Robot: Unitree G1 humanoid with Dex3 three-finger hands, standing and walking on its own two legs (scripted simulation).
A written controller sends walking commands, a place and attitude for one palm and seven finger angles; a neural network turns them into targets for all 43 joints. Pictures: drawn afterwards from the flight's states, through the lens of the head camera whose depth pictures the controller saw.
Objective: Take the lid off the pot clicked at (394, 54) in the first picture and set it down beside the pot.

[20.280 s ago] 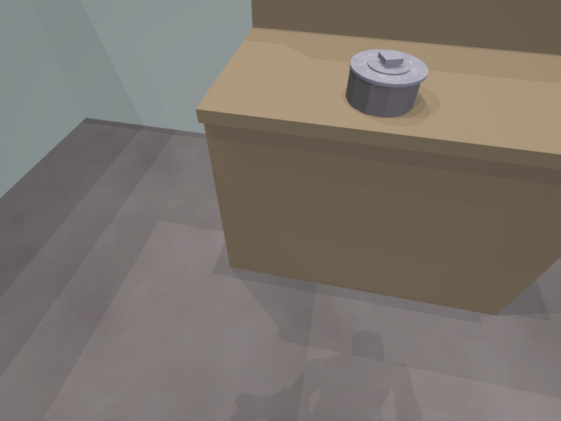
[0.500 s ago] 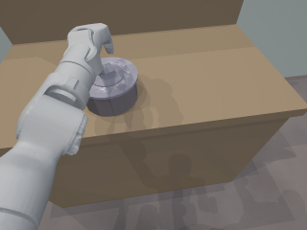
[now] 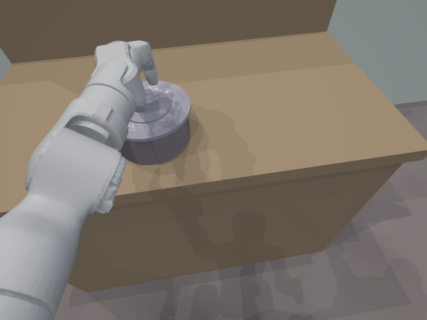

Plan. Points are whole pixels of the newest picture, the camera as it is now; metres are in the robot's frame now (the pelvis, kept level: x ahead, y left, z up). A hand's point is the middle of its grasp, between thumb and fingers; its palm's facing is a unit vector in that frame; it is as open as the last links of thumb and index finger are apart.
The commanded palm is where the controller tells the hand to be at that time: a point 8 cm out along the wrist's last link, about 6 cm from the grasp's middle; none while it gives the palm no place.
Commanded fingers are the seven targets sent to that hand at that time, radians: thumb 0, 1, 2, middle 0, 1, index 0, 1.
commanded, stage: lower the open fingers around the knob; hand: left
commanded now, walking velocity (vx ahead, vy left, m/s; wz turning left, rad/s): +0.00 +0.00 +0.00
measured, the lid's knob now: (144, 99) +0.54 +0.09 +0.12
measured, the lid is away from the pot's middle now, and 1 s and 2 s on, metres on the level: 0.00 0.00 0.00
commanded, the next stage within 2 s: none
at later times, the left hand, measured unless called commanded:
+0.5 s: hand (140, 98) +0.51 +0.09 +0.15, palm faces -0.41 -0.09 -0.91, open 10.5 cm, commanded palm +0.53 +0.09 +0.19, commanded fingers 0.00 -0.18 1.10 -0.61 -0.45 -0.61 -0.45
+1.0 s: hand (141, 97) +0.51 +0.09 +0.15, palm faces -0.41 -0.06 -0.91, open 10.5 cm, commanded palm +0.53 +0.08 +0.19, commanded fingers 0.00 -0.18 1.10 -0.61 -0.45 -0.61 -0.45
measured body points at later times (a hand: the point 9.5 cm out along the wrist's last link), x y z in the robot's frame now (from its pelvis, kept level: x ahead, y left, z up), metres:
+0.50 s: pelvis +0.00 +0.00 +0.00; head +0.06 -0.02 +0.44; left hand +0.52 +0.09 +0.21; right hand -0.02 -0.28 -0.14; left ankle +0.02 +0.11 -0.74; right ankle -0.06 -0.12 -0.74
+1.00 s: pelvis -0.01 +0.00 -0.01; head +0.06 -0.02 +0.44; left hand +0.53 +0.09 +0.20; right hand -0.03 -0.28 -0.14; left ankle +0.02 +0.11 -0.74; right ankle -0.06 -0.12 -0.74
